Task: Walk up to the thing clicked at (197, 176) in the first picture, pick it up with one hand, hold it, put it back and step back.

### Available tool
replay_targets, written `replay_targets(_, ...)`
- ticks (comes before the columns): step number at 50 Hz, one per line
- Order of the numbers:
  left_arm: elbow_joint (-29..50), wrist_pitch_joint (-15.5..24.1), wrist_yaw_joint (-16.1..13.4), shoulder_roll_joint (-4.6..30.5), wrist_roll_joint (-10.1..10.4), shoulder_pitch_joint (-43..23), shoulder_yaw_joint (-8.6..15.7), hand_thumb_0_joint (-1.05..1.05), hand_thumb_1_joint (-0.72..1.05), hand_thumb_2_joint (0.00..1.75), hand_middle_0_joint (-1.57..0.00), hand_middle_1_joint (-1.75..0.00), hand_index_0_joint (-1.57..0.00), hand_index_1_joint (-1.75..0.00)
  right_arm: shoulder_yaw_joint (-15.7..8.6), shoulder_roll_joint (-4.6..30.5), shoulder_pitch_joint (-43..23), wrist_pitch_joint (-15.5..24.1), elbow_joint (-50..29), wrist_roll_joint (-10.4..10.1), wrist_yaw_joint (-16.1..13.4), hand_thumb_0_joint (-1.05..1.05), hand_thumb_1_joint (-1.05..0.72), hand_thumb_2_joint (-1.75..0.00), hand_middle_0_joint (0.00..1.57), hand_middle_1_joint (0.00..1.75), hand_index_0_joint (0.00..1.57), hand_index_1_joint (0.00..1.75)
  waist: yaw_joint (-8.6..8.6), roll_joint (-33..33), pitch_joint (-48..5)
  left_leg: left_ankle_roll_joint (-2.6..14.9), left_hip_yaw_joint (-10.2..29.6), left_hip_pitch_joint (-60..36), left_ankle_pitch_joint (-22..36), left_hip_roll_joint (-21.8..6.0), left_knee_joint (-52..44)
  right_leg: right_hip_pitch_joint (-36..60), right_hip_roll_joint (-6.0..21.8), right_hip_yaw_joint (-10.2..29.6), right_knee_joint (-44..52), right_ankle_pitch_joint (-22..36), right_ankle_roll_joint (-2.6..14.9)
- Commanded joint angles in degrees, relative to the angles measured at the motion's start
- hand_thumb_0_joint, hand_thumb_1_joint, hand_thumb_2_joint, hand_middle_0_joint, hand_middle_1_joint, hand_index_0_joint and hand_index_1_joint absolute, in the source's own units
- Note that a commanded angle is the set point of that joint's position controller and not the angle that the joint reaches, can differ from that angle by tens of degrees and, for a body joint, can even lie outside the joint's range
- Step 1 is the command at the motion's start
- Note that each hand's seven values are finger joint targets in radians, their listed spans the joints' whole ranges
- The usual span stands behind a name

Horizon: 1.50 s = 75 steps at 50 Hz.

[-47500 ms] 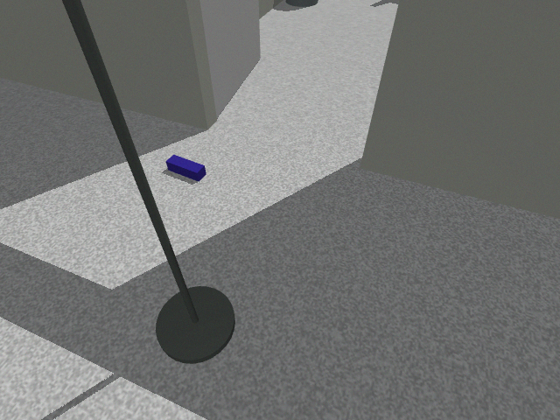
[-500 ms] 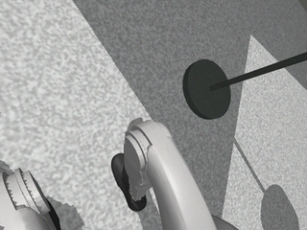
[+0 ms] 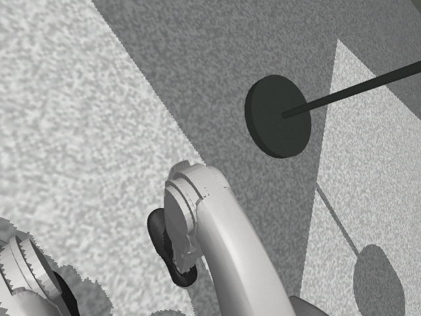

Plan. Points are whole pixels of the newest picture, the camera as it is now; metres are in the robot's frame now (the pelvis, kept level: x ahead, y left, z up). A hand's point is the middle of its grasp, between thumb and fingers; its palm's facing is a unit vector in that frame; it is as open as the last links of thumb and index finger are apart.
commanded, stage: close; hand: left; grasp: from above
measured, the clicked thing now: out of the picture +0.42 +0.31 -0.29
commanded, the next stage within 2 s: settle in 0.90 s
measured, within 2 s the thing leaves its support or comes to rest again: leaves its support in 1.40 s
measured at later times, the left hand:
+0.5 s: hand out of the picture +0.42 +0.30 -0.27, palm faces -0.27 -0.38 -0.88, open 10.1 cm
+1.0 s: hand out of the picture +0.42 +0.30 -0.26, palm faces -0.26 -0.38 -0.89, open 9.9 cm
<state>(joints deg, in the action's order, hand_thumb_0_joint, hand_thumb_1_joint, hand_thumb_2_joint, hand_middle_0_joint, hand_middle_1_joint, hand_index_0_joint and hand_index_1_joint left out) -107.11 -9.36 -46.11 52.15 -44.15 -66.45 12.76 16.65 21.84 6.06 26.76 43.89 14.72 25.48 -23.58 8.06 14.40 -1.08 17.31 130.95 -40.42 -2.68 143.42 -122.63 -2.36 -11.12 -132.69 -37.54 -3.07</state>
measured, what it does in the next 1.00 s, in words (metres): stands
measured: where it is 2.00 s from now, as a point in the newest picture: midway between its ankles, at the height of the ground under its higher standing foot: (128, 292)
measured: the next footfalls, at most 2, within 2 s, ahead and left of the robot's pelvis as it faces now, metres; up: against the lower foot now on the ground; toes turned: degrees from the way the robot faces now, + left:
none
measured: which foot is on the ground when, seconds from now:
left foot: down 0.00-1.00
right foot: down 0.00-1.00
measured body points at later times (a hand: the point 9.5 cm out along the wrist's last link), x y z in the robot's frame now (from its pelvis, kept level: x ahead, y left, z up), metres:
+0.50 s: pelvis +0.00 +0.00 +0.00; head +0.28 +0.11 +0.33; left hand +0.43 +0.31 -0.21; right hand +0.02 -0.24 -0.05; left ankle +0.07 +0.13 -0.29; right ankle +0.12 -0.12 -0.29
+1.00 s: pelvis -0.01 +0.00 +0.00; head +0.28 +0.11 +0.32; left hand +0.43 +0.32 -0.21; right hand +0.01 -0.24 -0.05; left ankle +0.07 +0.13 -0.29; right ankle +0.12 -0.12 -0.29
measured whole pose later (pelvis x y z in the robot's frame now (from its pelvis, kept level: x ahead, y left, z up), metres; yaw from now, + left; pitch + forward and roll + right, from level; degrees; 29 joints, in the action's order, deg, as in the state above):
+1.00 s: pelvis -0.01 +0.00 +0.00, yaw +0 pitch +24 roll -15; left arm -107.7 -9.9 -45.0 54.0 -45.3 -66.2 15.0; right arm 18.1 22.3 6.6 26.3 42.7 14.5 23.6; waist -25.2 8.2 15.3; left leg -0.6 17.0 130.9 -39.6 -3.2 143.6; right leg -122.9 -3.0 -10.8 -132.6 -36.1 -3.5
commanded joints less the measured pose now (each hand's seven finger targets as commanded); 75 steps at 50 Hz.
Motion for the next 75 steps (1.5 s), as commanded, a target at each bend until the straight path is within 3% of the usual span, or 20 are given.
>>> replay_targets(1, 5.20, -0.36, -2.48, 7.42, 0.10, -9.53, -0.54, 0.00, -0.18, 0.80, -0.39, -0.81, -0.38, -0.82, -4.32, 19.34, 12.29, 0.24, 1.18, -0.43, -0.27, 0.00, -0.90, -0.90, 0.20, 0.30, 0.20, 0.30, -4.61, -26.60, -35.22, 0.67, -6.21, -25.60, 10.44, -1.45, -14.20, 20.79, -2.56, -5.25, 12.59, 15.72, 3.18)
replay_targets(4, 4.89, -0.32, -2.48, 8.10, -0.14, -7.66, 0.51, 0.00, -0.10, 0.78, -0.45, -0.80, -0.44, -0.81, -4.46, 18.96, 13.02, -0.01, 1.32, -0.80, -0.48, 0.00, -0.90, -0.90, 0.20, 0.30, 0.20, 0.30, -3.69, -25.92, -35.67, 0.86, -6.61, -24.34, 10.73, -1.47, -13.93, 22.34, -2.66, -4.95, 13.20, 15.71, 3.11)
replay_targets(8, 5.60, -0.33, -2.07, 8.45, 0.58, -8.39, 0.33, 0.00, -0.02, 0.74, -0.50, -0.77, -0.50, -0.77, -3.89, 18.93, 11.67, -0.02, 0.76, -0.70, -0.72, 0.00, -0.90, -0.90, 0.20, 0.30, 0.20, 0.30, -4.35, -25.37, -34.53, 0.86, -6.33, -24.03, 9.98, -1.59, -13.69, 20.99, -2.56, -5.12, 12.70, 15.00, 3.02)
replay_targets(16, 5.08, 0.30, -2.36, 10.31, -1.65, -8.43, 1.08, 0.00, 0.09, 0.72, -0.60, -0.71, -0.58, -0.71, -3.96, 19.23, 11.84, -0.20, 0.82, -1.08, -1.28, 0.00, -0.89, -0.90, 0.20, 0.30, 0.20, 0.30, -4.18, -25.45, -34.08, 0.83, -5.58, -24.27, 9.06, -2.05, -14.23, 20.29, -2.73, -5.47, 12.81, 13.97, 3.19)
replay_targets(22, 4.53, 0.47, -3.22, 11.28, -3.37, -9.52, 0.97, 0.00, 0.22, 0.65, -0.69, -0.64, -0.68, -0.65, -4.02, 19.33, 12.13, -0.11, 1.14, -0.94, -1.38, 0.00, -0.89, -0.90, 0.20, 0.30, 0.20, 0.30, -5.11, -26.44, -32.52, 0.64, -5.30, -24.87, 7.45, -1.88, -14.93, 19.13, -2.28, -5.78, 12.40, 12.44, 3.21)
replay_targets(27, 3.99, 0.48, -3.59, 12.89, -3.34, -8.71, 2.11, 0.00, 0.27, 0.63, -0.73, -0.61, -0.73, -0.62, -4.03, 19.84, 11.94, -0.09, 1.05, -0.86, -1.71, 0.00, -0.89, -0.90, 0.20, 0.30, 0.20, 0.30, -5.18, -25.86, -33.24, 0.88, -5.82, -24.41, 7.16, -1.88, -14.50, 20.04, -2.71, -5.12, 13.30, 11.96, 3.13)
replay_targets(28, 4.85, 0.41, -3.38, 12.19, -3.26, -9.96, 1.01, 0.00, 0.31, 0.66, -0.77, -0.61, -0.76, -0.62, -3.79, 19.16, 11.68, -0.04, 0.62, -0.71, -1.65, 0.00, -0.89, -0.90, 0.20, 0.30, 0.20, 0.30, -5.42, -26.19, -32.55, 0.86, -5.96, -24.09, 7.31, -1.76, -14.17, 19.66, -2.49, -4.96, 13.08, 11.91, 3.07)
replay_targets(35, 5.00, 0.21, -2.85, 12.87, -2.05, -10.11, 1.91, 0.00, 0.40, 0.69, -0.85, -0.60, -0.83, -0.61, -3.64, 19.67, 12.41, -0.04, 0.44, -0.60, -1.76, 0.00, -0.89, -0.90, 0.20, 0.30, 0.20, 0.30, -5.30, -26.28, -33.94, 0.83, -5.53, -24.47, 8.74, -2.23, -14.48, 20.45, -2.36, -5.16, 13.03, 13.60, 2.91)
replay_targets(38, 5.45, -0.12, -2.10, 12.27, -1.54, -10.17, 0.96, 0.00, 0.40, 0.72, -0.84, -0.62, -0.82, -0.63, -3.24, 19.58, 11.59, 0.09, 0.02, -0.46, -1.83, 0.00, -0.89, -0.90, 0.20, 0.30, 0.20, 0.30, -5.72, -26.23, -33.40, 0.81, -5.74, -24.83, 8.73, -2.07, -13.94, 20.19, -2.33, -5.10, 12.43, 13.67, 2.86)
replay_targets(47, 5.31, -0.55, -1.45, 12.94, -2.29, -11.23, 0.61, 0.00, 0.47, 0.71, -0.91, -0.57, -0.88, -0.60, -3.42, 19.76, 12.52, -0.14, 0.28, -0.85, -2.16, 0.00, -0.88, -0.90, 0.20, 0.30, 0.20, 0.30, -5.67, -26.71, -33.69, 1.00, -5.80, -23.89, 7.92, -1.93, -14.21, 19.77, -2.41, -4.97, 13.15, 12.52, 3.08)
replay_targets(52, 5.78, -0.60, -0.82, 11.66, -2.18, -12.15, -0.73, 0.00, 0.51, 0.70, -0.91, -0.72, -0.93, -0.70, -3.38, 19.69, 12.21, -0.06, 0.48, -0.61, -2.30, 0.00, -0.90, -0.90, 0.20, 0.30, 0.20, 0.30, -6.52, -26.74, -33.20, 0.94, -5.59, -24.64, 6.97, -1.77, -14.14, 18.73, -2.28, -5.17, 12.77, 11.39, 3.10)
replay_targets(58, 5.72, -1.21, -0.17, 11.88, -1.79, -12.22, -0.01, 0.00, 0.57, 0.84, -0.95, -0.81, -0.96, -0.79, -3.35, 19.15, 13.30, -0.60, 0.68, -1.15, -2.41, 0.00, -0.90, -0.90, 0.20, 0.30, 0.20, 0.30, -5.02, -28.19, -35.09, 0.65, -5.83, -24.74, 8.95, -2.07, -14.87, 19.88, -2.23, -5.00, 12.68, 13.66, 3.21)
replay_targets(60, 6.75, -1.55, 0.01, 11.73, -1.69, -13.01, -0.36, 0.00, 0.58, 0.82, -0.94, -0.82, -0.96, -0.80, -3.40, 19.37, 13.39, -0.59, 0.74, -0.75, -2.19, 0.00, -0.90, -0.90, 0.20, 0.30, 0.20, 0.30, -5.28, -29.37, -35.15, 0.55, -6.03, -25.22, 9.15, -1.98, -14.98, 19.69, -2.08, -5.17, 12.37, 13.72, 3.26)
replay_targets(64, 9.43, -2.01, -0.37, 13.47, -2.13, -13.70, 1.58, 0.00, 0.56, 0.86, -0.95, -0.82, -0.96, -0.81, -4.39, 19.05, 14.38, -1.17, 1.05, -1.28, -2.07, 0.00, -0.90, -0.90, 0.20, 0.30, 0.20, 0.30, -3.66, -31.67, -38.39, 0.31, -6.35, -26.77, 9.97, -2.11, -16.06, 21.45, -2.04, -4.51, 12.78, 14.77, 3.50)
replay_targets(66, 11.56, -2.45, 0.54, 12.00, -2.09, -14.68, 0.74, 0.00, 0.53, 0.84, -0.91, -0.83, -0.92, -0.81, -4.10, 17.89, 14.01, -1.20, 1.40, -1.09, -1.57, 0.00, -0.90, -0.90, 0.20, 0.30, 0.20, 0.30, -3.31, -33.35, -39.52, 0.09, -6.91, -28.34, 11.26, -2.10, -15.56, 20.14, -1.84, -4.86, 11.93, 15.55, 3.59)
replay_targets(68, 14.17, -2.72, 1.23, 10.99, -2.05, -15.19, 0.53, 0.00, 0.50, 0.82, -0.89, -0.80, -0.90, -0.79, -5.84, 18.52, 14.79, -1.44, 1.76, -1.19, -1.61, 0.00, -0.90, -0.90, 0.20, 0.30, 0.20, 0.30, -3.05, -34.40, -41.99, 0.07, -7.60, -29.45, 11.89, -1.93, -15.75, 20.86, -2.01, -4.30, 12.22, 16.32, 3.71)
replay_targets(69, 16.41, -2.87, 1.22, 12.07, -1.98, -15.22, 1.70, 0.00, 0.50, 0.81, -0.87, -0.83, -0.90, -0.80, -6.62, 18.70, 15.04, -1.73, 2.28, -1.75, -1.50, 0.00, -0.90, -0.90, 0.20, 0.30, 0.20, 0.30, -1.69, -36.56, -43.76, -0.24, -7.41, -31.18, 12.43, -2.21, -16.51, 20.28, -1.87, -4.37, 12.04, 16.45, 3.92)
replay_targets(71, 18.25, -3.77, 2.38, 8.53, -2.13, -15.58, 0.30, 0.00, 0.46, 0.82, -0.86, -0.82, -0.87, -0.80, -7.64, 17.62, 15.17, -2.15, 2.67, -1.87, -1.14, 0.00, -0.90, -0.90, 0.20, 0.30, 0.20, 0.30, -1.60, -37.32, -45.05, -0.26, -7.80, -31.64, 12.24, -1.94, -16.85, 18.57, -1.63, -4.24, 11.70, 15.97, 4.12)
replay_targets(72, 20.86, -4.09, 2.69, 9.54, -2.25, -14.01, 1.59, 0.00, 0.44, 0.82, -0.83, -0.84, -0.85, -0.82, -8.66, 18.10, 16.29, -2.59, 2.49, -2.48, -1.14, 0.00, -0.90, -0.90, 0.20, 0.30, 0.20, 0.30, 0.05, -39.39, -48.12, -0.46, -8.04, -33.16, 13.88, -1.88, -17.98, 19.74, -1.96, -3.95, 12.22, 17.24, 4.40)
replay_targets(75, 22.53, -5.84, 4.97, 4.68, -1.54, -11.79, -0.06, 0.00, 0.37, 0.80, -0.78, -0.84, -0.80, -0.81, -10.12, 16.43, 16.18, -3.86, 2.35, -3.60, -1.27, 0.00, -0.90, -0.90, 0.20, 0.30, 0.20, 0.30, 1.93, -37.27, -50.28, 0.20, -9.64, -30.94, 15.36, -1.32, -17.25, 19.72, -2.23, -2.82, 12.66, 18.63, 4.47)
